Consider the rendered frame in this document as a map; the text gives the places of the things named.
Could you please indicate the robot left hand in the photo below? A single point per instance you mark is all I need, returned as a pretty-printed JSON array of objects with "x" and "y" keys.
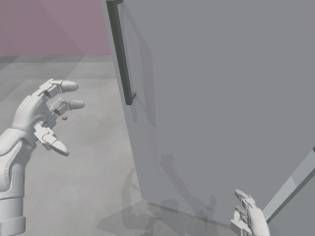
[{"x": 33, "y": 110}]

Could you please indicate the handle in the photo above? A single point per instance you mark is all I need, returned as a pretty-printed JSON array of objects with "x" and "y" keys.
[{"x": 114, "y": 19}]

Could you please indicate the fridge door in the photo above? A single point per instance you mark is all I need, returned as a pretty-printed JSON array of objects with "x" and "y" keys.
[{"x": 225, "y": 98}]

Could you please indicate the robot right hand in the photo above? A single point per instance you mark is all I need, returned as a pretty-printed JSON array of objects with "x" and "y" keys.
[{"x": 253, "y": 221}]

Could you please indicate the robot left forearm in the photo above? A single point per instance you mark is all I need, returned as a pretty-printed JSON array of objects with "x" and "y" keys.
[{"x": 16, "y": 147}]

